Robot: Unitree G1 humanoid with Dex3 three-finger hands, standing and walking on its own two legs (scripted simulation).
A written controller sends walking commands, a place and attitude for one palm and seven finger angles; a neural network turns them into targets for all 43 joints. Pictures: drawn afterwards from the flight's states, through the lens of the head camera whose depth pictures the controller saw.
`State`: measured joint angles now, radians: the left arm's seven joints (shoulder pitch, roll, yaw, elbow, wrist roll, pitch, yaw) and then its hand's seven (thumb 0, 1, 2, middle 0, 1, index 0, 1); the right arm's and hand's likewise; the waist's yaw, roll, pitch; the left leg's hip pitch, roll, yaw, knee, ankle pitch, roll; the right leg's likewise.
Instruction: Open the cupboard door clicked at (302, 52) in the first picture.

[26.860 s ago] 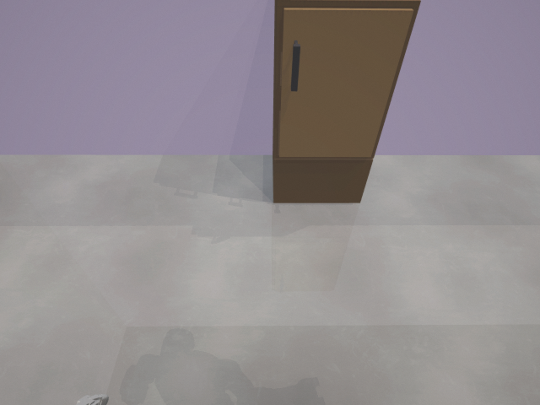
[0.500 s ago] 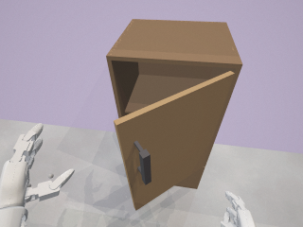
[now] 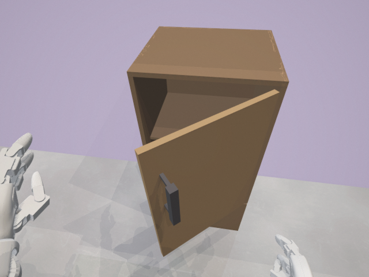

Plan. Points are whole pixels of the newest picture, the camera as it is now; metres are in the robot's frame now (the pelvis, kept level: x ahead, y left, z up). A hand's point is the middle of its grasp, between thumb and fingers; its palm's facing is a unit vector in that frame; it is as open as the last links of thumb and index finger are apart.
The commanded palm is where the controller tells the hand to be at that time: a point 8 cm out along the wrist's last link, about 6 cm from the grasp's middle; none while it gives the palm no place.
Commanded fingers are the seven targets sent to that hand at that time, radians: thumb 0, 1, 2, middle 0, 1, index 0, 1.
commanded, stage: draw the hand back to the body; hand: left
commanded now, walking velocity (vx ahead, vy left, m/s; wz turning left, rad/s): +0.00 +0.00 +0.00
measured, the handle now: (169, 199) +0.31 +0.09 -0.02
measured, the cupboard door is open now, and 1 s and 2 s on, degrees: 41 41 41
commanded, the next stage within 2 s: step back with the hand held close in 0.10 s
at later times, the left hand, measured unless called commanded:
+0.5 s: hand (41, 202) +0.18 +0.26 +0.16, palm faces +0.38 -0.78 -0.50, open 7.4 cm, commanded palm +0.12 +0.30 +0.17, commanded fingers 0.00 0.90 0.90 -0.20 -0.30 -0.20 -0.30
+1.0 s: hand (3, 243) +0.11 +0.28 +0.16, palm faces +0.46 -0.76 -0.45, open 7.4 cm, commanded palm +0.05 +0.32 +0.17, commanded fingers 0.00 0.90 0.90 -0.20 -0.30 -0.20 -0.30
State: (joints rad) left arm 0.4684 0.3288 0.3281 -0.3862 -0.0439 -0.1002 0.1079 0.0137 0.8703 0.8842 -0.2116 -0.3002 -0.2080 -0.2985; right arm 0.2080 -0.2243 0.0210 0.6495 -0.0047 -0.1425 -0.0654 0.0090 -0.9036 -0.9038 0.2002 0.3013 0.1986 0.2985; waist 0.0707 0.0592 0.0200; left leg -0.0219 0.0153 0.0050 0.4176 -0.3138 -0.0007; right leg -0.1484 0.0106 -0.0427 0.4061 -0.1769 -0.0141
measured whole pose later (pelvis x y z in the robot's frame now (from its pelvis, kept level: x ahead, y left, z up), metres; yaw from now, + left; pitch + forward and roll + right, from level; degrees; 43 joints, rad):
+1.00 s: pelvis -0.09 +0.02 -0.02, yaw +0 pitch -2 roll +0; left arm 0.49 0.38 0.43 -0.49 0.01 -0.22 0.16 0.01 0.89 0.89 -0.22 -0.30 -0.21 -0.30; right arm 0.23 -0.22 0.01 0.56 0.00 -0.07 -0.07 0.01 -0.90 -0.90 0.20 0.30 0.20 0.30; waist 0.00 -0.02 0.03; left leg -0.34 -0.01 0.03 0.65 -0.30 0.04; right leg -0.42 -0.01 0.01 0.53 -0.10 0.01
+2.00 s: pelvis -0.28 +0.00 +0.00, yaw -4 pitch +1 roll -2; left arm 0.65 0.49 0.45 -0.61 -0.06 -0.15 0.15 0.01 0.89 0.89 -0.22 -0.30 -0.21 -0.30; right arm 0.18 -0.18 0.01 0.60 -0.01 -0.13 -0.05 0.01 -0.90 -0.90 0.20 0.30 0.20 0.30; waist -0.01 -0.05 0.01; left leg -0.33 0.05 0.06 0.34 -0.04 0.02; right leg -0.27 0.04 -0.02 0.70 -0.45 0.02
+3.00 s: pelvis -0.35 -0.03 -0.01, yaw +1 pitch -2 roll -1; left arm 0.30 0.15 0.05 0.89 0.01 0.01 0.03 -0.04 1.03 0.89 -0.21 -0.30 -0.21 -0.30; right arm 0.22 -0.18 -0.01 0.94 -0.02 0.03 -0.01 0.00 -0.91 -0.90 0.20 0.30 0.20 0.30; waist 0.01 0.00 0.05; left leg -0.27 0.01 -0.04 0.59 -0.28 0.00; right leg -0.23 0.05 -0.03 0.57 -0.31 -0.06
